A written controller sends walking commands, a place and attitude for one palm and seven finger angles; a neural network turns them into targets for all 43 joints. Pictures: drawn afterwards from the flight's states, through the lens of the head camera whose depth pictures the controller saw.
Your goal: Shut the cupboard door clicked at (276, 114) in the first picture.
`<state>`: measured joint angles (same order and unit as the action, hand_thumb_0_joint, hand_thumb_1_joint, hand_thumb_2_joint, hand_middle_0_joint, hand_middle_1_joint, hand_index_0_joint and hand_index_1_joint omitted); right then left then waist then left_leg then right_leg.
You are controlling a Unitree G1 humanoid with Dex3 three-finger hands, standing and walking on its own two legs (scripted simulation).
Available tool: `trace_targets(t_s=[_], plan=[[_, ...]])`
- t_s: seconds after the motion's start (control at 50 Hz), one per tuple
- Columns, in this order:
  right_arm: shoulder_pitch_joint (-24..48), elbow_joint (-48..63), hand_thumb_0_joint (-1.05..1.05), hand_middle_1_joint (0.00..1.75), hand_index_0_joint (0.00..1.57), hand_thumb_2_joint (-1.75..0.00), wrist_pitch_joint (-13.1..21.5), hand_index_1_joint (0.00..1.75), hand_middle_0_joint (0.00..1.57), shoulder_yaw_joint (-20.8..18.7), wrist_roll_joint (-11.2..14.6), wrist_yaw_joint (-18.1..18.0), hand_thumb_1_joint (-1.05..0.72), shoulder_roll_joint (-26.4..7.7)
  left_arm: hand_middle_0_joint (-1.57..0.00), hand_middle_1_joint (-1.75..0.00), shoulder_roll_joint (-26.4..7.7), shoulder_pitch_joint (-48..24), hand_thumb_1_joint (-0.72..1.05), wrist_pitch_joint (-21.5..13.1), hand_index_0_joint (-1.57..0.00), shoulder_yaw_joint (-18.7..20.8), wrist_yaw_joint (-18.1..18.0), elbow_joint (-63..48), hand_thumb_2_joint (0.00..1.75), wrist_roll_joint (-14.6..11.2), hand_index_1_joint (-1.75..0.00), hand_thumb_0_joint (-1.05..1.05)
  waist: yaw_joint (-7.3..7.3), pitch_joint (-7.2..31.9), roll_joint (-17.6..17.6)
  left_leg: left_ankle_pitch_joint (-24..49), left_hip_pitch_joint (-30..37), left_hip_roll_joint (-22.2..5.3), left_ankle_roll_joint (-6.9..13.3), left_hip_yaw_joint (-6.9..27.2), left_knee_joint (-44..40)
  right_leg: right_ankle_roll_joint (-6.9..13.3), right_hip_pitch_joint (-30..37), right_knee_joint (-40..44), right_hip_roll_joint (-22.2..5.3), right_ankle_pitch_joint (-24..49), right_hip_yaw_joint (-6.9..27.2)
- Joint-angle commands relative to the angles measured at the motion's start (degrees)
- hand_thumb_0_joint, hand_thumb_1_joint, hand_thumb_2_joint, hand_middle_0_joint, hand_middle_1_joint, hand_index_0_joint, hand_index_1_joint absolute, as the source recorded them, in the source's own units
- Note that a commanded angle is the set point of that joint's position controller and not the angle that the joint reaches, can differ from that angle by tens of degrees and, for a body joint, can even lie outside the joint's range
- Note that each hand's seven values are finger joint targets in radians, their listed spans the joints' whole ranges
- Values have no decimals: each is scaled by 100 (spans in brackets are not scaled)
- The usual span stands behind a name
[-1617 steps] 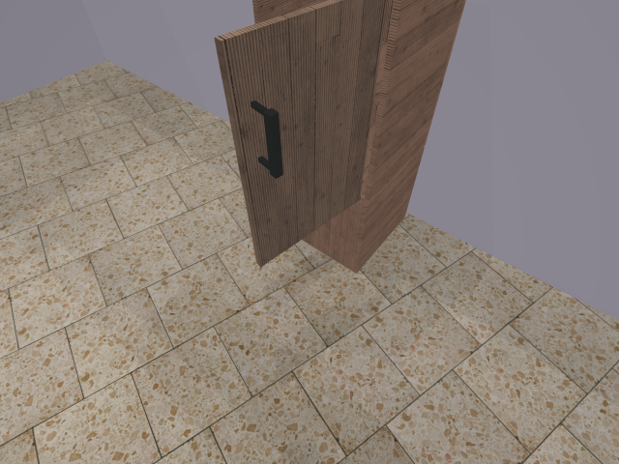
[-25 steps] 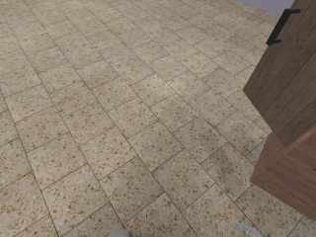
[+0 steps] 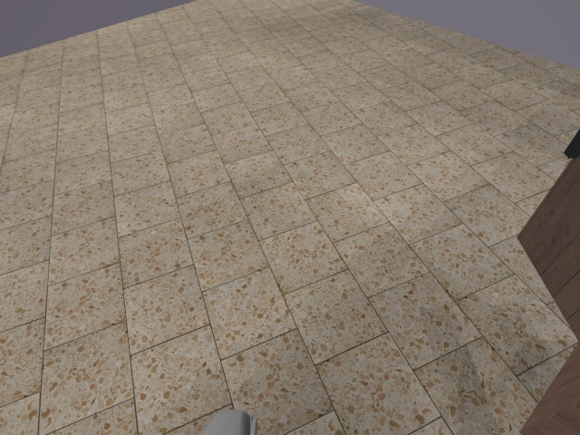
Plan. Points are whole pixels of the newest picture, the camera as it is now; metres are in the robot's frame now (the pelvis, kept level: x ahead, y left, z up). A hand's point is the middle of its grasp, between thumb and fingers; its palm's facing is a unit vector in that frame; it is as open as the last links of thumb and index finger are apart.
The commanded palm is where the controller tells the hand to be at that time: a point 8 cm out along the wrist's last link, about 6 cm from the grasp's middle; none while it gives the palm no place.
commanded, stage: walk to a spot facing it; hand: left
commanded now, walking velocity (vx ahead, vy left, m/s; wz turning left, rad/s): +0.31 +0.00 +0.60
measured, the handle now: out of the picture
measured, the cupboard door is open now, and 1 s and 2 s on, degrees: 52 52 52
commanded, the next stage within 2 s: turn to face it in 1.14 s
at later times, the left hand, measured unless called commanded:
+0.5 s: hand out of the picture +0.10 +0.27 -0.19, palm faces +0.32 -0.92 -0.21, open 7.4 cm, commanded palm none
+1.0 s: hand (171, 306) +0.38 +0.26 -0.16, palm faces +0.42 -0.88 -0.22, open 7.1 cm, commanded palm none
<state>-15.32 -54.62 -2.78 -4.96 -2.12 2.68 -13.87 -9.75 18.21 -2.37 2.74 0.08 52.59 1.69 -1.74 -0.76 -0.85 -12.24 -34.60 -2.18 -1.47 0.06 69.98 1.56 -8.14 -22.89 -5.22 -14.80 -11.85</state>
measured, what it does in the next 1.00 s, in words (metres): walks ahead, turning left: left foot, then right foot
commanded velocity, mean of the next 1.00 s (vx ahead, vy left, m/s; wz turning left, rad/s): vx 0.32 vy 0.00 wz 0.37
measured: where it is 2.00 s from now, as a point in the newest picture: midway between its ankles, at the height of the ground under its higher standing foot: (263, 359)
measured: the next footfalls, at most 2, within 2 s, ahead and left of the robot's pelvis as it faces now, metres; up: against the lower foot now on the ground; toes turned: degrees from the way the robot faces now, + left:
left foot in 0.34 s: +0.20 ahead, +0.16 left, +0.00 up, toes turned +20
right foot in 0.82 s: +0.45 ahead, +0.00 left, +0.00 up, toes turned +13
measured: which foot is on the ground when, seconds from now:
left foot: up 0.00-0.32, down 0.34-0.84, up 0.86-1.00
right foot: down 0.00-0.32, up 0.34-0.80, down 0.82-1.00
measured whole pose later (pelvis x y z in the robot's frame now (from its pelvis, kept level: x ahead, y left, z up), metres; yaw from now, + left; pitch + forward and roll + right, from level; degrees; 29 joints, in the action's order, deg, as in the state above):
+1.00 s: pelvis +0.38 +0.06 -0.01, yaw +23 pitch +0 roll +1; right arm -21.5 -62.3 0.6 -3.2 -1.3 0.5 -9.2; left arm -8.4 12.8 -4.2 3.9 -0.6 54.4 1.1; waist -2.3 -2.8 -0.7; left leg -17.2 -27.3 -1.6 1.6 -0.5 67.7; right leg 2.7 -11.5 -24.7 -2.5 -13.5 -10.4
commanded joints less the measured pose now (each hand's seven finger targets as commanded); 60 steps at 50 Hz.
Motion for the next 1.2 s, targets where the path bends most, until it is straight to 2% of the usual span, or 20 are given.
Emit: trace_targets(t_s=[0.0, 0.18, 0.24, 0.28, 0.3, 0.32, 0.34, 0.36, 0.44, 0.72, 0.76, 0.78, 0.8, 0.82, 0.84, 0.86, 0.9, 0.96, 1.02, 1.18], plan=[[521, 455, 0, 30, 20, -90, 130, 30, 20, 29, 29, 23, -90, -32, -20, -30, -700, 502, 90, -213, -20, 206, -108, -78, 90, -21, -30, 0, 214, -350, 847, 269, -878, -185, -29, -142, -290, 92, 700, 1179, -1256, 1145, 347], [1633, 804, 0, 30, 20, -90, 281, 30, 20, 196, 32, 92, -90, 92, -20, -30, -859, 1049, 90, -218, -20, 241, -126, 343, 90, 36, -30, 0, 501, -527, 800, -463, -548, -298, 290, -632, -2637, 368, 1541, 731, -1874, 2559, -54], [1060, 698, 0, 30, 20, -90, 364, 30, 20, 160, 32, 41, -90, -22, -20, -30, -1022, 891, 90, -211, -20, 269, -98, 361, 90, 30, -30, 0, 195, -194, 825, -872, 762, 121, 559, -1021, -3163, 326, 1314, -221, -1864, 4055, -382], [-299, 370, 0, 30, 20, -90, 401, 30, 20, 47, -17, -38, -90, -420, -20, -30, -1124, 658, 90, -191, -20, 256, -52, 287, 90, -69, -30, 0, -530, 589, 356, -236, 3197, 347, 745, -970, -3882, 35, 75, -2177, -1454, 3486, -828], [-990, 222, 0, 30, 20, -90, 430, 30, 20, -130, -52, -126, -90, -1124, -20, -30, -844, 727, 90, -173, -20, 249, 34, 116, 90, -101, -30, 0, -792, 1246, -1011, -354, 4678, -979, 1222, 1083, -4286, -314, -1531, -3883, -741, 799, -781], [-1455, 103, 0, 30, 20, -90, 439, 30, 20, -232, 33, -233, -90, -1570, -20, -30, -736, 128, 90, -145, -20, 147, 74, -269, 90, -99, -30, 0, -965, 1377, -1497, 541, 5403, -2057, 1787, 3003, -4972, -412, -3139, -5135, -104, -1817, -18], [-1456, 25, 0, 30, 20, -90, 408, 30, 20, -208, 96, -314, -90, -1534, -20, -30, -867, -596, 90, -97, -20, 133, 31, -522, 90, -96, -30, 0, -933, 864, -401, 799, 5020, -2281, 1855, 3002, -5192, -328, -3525, -5610, -248, -1636, 656], [-1001, 120, 0, 30, 20, -90, 444, 30, 20, -131, 72, -326, -90, -1359, -20, -30, -688, -578, 90, -102, -20, 179, 11, -520, 90, -63, -30, 0, -608, 496, -60, 397, 4147, -2170, 1666, 2419, -5268, -301, -3422, -5572, -426, -1320, 802], [141, 315, 0, 30, 20, -90, 601, 30, 20, 144, 68, -368, -90, -543, -20, -30, -400, 339, 90, 113, -20, 178, 84, 71, 90, 54, -30, 0, 153, -224, -607, -456, 2112, -1185, 1118, 995, -5804, -367, -2363, -4488, -513, -207, 1007], [-818, -383, 0, 30, 20, -90, 677, 30, 20, 110, 25, -378, -90, -435, -20, -30, -480, -1331, 90, 65, -20, 158, 181, -480, 90, -15, -30, 0, 18, -525, -387, 406, 2808, -1108, 1317, 744, -5855, -247, -1845, -1282, 8, 563, 827], [-802, -457, 0, 30, 20, -90, 657, 30, 20, 118, 44, -383, -90, -420, -20, -30, -605, -778, 90, -7, -20, 208, 158, -310, 90, -7, -30, 0, 294, -285, -152, 932, 2626, -939, 1119, 595, -5120, -141, -741, -683, 199, 628, 731], [-816, -486, 0, 30, 20, -90, 666, 30, 20, 137, 86, -368, -90, -342, -20, -30, -784, -19, 90, -75, -20, 260, 132, -54, 90, 15, -30, 0, 602, 136, 158, 1231, 2296, -588, 932, 358, -4116, -45, 394, -388, 161, 590, 905], [-908, -415, 0, 30, 20, -90, 705, 30, 20, 166, 167, -321, -90, -112, -20, -30, -1284, 935, 90, -151, -20, 386, 67, 240, 90, 75, -30, 0, 926, 814, 1164, 297, 1096, 9, 678, -117, -2425, 317, 1965, -19, -1013, 65, 2329], [-1120, -275, 0, 30, 20, -90, 723, 30, 20, 206, 176, -326, -90, 66, -20, -30, -1702, 1458, 90, -125, -20, 475, 27, 411, 90, 39, -30, 0, 888, 1228, 1996, -2105, 145, 641, 509, -243, -834, 758, 2493, 735, -2229, -32, 4001], [-867, -293, 0, 30, 20, -90, 652, 30, 20, 125, 124, -323, -90, -136, -20, -30, -1444, 1144, 90, -86, -20, 437, -33, 331, 90, -36, -30, 0, 802, 579, 1358, -1884, -202, 288, 537, 203, -27, 683, 1938, 915, -2179, 85, 3792], [-812, -363, 0, 30, 20, -90, 654, 30, 20, 109, 124, -316, -90, -64, -20, -30, -1139, 618, 90, -134, -20, 385, -52, 243, 90, -31, -30, 0, 587, 476, 1446, -1263, -342, 37, 502, 331, 320, 568, 1538, 898, -1996, 485, 3321], [-556, -366, 0, 30, 20, -90, 543, 30, 20, 122, 117, -263, -90, 130, -20, -30, -668, -4, 90, -168, -20, 214, -61, 69, 90, -51, -30, 0, 247, -39, 519, -536, 46, -213, 361, 299, 213, 458, 313, 929, -1577, 1270, 1834], [-731, -427, 0, 30, 20, -90, 347, 30, 20, 153, 87, -194, -90, 377, -20, -30, -409, -41, 90, -248, -20, 130, -72, 125, 90, -37, -30, 0, -13, -252, 685, -175, 157, -197, 188, 34, -65, 280, -212, 990, -1247, 2519, 695], [-401, -213, 0, 30, 20, -90, 230, 30, 20, 159, 70, -162, -90, 354, -20, -30, -405, 143, 90, -269, -20, 141, -123, 157, 90, -40, -30, 0, -12, -159, 809, -154, -137, -247, 74, -173, -490, 323, 201, 762, -1271, 3911, 309], [865, 413, 0, 30, 20, -90, 217, 30, 20, 244, 80, -42, -90, 131, -20, -30, -911, 355, 90, -130, -20, 204, -172, 212, 90, -27, -30, 0, 174, -153, 932, -210, 17, -107, 177, -675, -2569, 353, 1048, 103, -1530, 4727, -87]])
